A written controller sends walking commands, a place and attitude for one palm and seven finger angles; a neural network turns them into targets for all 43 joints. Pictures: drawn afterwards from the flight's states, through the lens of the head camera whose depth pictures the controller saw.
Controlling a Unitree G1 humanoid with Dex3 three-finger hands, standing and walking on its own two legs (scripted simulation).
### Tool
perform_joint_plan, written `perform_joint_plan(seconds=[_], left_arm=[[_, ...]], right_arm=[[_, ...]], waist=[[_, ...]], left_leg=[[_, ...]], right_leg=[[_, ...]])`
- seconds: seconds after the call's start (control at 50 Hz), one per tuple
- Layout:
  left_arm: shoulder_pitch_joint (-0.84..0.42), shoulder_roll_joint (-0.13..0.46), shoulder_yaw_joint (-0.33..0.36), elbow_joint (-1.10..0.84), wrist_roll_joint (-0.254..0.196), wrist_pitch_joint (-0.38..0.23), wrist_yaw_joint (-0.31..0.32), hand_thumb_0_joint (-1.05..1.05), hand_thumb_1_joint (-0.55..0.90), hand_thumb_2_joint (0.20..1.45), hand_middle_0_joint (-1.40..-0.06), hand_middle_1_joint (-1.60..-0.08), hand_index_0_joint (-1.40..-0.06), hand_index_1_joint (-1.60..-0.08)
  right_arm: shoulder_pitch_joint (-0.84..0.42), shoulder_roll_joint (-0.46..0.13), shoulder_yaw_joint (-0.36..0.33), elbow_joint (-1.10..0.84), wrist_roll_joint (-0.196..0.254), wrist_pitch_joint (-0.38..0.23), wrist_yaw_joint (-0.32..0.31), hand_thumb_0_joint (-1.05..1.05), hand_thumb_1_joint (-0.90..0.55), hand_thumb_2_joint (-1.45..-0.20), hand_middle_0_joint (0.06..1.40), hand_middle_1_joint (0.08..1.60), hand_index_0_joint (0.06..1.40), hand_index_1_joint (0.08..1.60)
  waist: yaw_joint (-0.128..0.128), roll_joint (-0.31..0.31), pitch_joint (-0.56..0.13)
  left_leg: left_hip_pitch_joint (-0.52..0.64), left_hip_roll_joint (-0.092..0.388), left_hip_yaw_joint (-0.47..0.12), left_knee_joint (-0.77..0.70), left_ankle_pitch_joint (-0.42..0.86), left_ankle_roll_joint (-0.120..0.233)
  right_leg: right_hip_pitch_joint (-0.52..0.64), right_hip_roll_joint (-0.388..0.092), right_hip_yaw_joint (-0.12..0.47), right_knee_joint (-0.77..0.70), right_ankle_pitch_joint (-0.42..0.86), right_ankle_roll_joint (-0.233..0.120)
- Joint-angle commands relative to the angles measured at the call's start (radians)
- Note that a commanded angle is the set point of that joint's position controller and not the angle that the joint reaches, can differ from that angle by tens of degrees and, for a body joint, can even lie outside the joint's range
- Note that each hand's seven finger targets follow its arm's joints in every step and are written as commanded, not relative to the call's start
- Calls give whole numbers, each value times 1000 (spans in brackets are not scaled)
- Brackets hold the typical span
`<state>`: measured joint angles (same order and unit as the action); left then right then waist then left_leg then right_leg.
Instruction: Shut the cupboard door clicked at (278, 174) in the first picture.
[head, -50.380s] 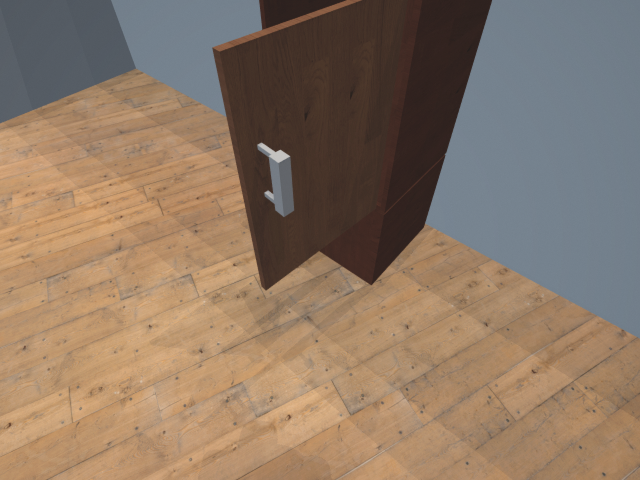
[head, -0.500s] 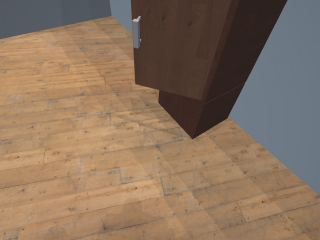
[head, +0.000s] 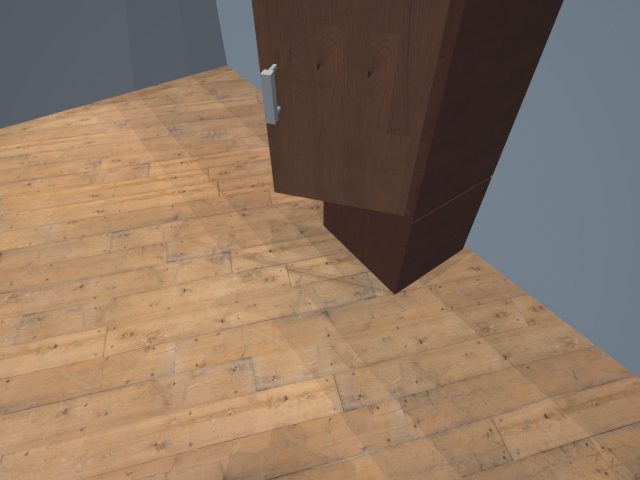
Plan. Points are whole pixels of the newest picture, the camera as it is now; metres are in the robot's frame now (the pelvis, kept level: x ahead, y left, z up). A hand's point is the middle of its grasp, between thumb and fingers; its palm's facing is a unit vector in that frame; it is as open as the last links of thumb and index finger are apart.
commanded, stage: let the arm hang, fingers relaxed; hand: left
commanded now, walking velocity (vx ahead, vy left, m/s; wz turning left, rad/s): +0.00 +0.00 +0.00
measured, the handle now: (272, 93) +0.97 +0.17 +0.01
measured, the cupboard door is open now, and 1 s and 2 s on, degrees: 39 39 39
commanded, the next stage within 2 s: look to check the result in 0.26 s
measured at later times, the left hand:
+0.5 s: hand out of the picture +0.07 +0.21 -0.16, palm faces +0.01 -0.96 -0.29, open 7.4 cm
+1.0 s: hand out of the picture +0.11 +0.20 -0.15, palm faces +0.01 -0.95 -0.31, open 7.4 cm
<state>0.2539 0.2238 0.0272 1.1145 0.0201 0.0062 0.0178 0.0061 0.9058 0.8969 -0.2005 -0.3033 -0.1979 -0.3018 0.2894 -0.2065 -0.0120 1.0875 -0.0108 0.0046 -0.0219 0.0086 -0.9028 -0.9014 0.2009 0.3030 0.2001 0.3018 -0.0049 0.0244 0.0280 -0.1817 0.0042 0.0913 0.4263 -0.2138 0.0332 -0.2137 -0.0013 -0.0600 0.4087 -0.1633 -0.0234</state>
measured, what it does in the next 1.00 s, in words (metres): shifts its weight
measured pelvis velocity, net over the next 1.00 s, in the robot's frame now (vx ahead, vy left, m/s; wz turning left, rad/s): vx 0.05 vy -0.03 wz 0.02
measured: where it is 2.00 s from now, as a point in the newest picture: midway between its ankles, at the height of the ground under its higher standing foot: outside the picture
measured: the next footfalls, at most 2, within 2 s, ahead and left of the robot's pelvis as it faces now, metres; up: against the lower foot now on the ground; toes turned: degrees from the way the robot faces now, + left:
left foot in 1.42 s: +0.06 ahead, +0.14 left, +0.00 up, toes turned +19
right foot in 1.84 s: +0.12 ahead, -0.08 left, +0.00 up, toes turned +26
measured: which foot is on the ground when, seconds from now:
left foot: down 0.00-1.00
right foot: down 0.00-1.00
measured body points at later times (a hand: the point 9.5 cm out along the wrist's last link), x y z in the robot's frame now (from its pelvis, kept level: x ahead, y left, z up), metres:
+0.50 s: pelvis +0.03 -0.01 +0.00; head +0.04 -0.02 +0.45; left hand +0.07 +0.26 -0.14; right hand +0.07 -0.27 -0.15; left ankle +0.01 +0.10 -0.74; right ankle +0.04 -0.11 -0.74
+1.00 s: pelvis +0.05 -0.03 +0.01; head +0.05 -0.04 +0.46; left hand +0.11 +0.25 -0.13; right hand +0.11 -0.31 -0.14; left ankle +0.01 +0.10 -0.74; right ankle +0.04 -0.11 -0.74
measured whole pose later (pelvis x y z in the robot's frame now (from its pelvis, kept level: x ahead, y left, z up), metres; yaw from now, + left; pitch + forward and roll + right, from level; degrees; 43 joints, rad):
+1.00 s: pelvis +0.05 -0.03 +0.01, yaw +1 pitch -2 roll +0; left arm 0.14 0.28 0.02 1.13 0.01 -0.02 0.01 0.01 0.90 0.90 -0.20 -0.30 -0.20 -0.30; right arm 0.15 -0.30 0.00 1.11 -0.01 0.00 -0.02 0.01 -0.90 -0.90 0.20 0.30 0.20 0.30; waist -0.01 0.02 0.03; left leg -0.06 0.04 0.06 0.31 -0.22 -0.02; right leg -0.09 0.04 -0.09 0.31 -0.19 -0.06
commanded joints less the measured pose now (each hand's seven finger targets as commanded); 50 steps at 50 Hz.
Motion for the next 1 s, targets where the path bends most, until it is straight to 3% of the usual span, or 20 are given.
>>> perform_joint_plan(seconds=[0.0, 0.08, 0.26, 0.34, 0.56, 0.8, 0.96, 0.98], left_arm=[[7, 144, 17, -37, -3, -24, 8, 0, 900, 900, -200, -300, -200, -300], [-22, 144, 16, -34, -3, -21, 6, 0, 900, 900, -200, -300, -200, -300], [-61, 168, 21, -37, -5, -32, 4, 0, 900, 900, -200, -300, -200, -300], [-73, 179, 20, -36, -5, -36, 4, 0, 900, 900, -200, -300, -200, -300], [-95, 212, 19, -28, -8, -39, 2, 0, 900, 900, -200, -300, -200, -300], [-110, 244, 25, -32, -8, -44, 4, 0, 900, 900, -200, -300, -200, -300], [-121, 243, 25, -34, -10, -43, 6, 0, 900, 900, -200, -300, -200, -300], [-112, 221, 24, -36, -11, -38, 8, 0, 900, 900, -200, -300, -200, -300]], right_arm=[[-1, -149, -24, -31, -3, -17, -5, 0, -900, -900, 200, 300, 200, 300], [-23, -152, -21, -26, -6, -17, -6, 0, -900, -900, 200, 300, 200, 300], [-65, -179, -22, -25, -4, -27, -7, 0, -900, -900, 200, 300, 200, 300], [-82, -193, -22, -24, -4, -26, -7, 0, -900, -900, 200, 300, 200, 300], [-116, -224, -23, -17, -3, -20, -6, 0, -900, -900, 200, 300, 200, 300], [-138, -250, -22, -22, -1, -19, -8, 0, -900, -900, 200, 300, 200, 300], [-135, -249, -22, -24, -4, -16, -7, 0, -900, -900, 200, 300, 200, 300], [-125, -223, -16, -23, -4, -12, -6, 0, -900, -900, 200, 300, 200, 300]], waist=[[8, -10, 39], [8, 8, 65], [5, -8, -16], [2, -10, -22], [-1, -21, -23], [-1, -31, -47], [-2, -22, -35], [0, -15, -38]], left_leg=[[-49, 117, -140, -146, -47, 14], [-65, 120, -150, -180, -71, 9], [14, 124, -132, -156, 87, 3], [35, 125, -132, -150, 121, 1], [66, 127, -124, -155, 116, -4], [94, 132, -117, -149, 166, -11], [80, 130, -117, -149, 166, -15], [63, 127, -116, -138, 173, -21]], right_leg=[[8, -98, 125, -97, -54, -33], [24, -95, 123, -99, -45, -27], [80, -111, 117, -102, 74, -29], [89, -117, 118, -108, 111, -32], [101, -123, 127, -134, 136, -34], [139, -130, 123, -136, 248, -34], [159, -137, 121, -137, 267, -30], [169, -143, 109, -121, 265, -25]])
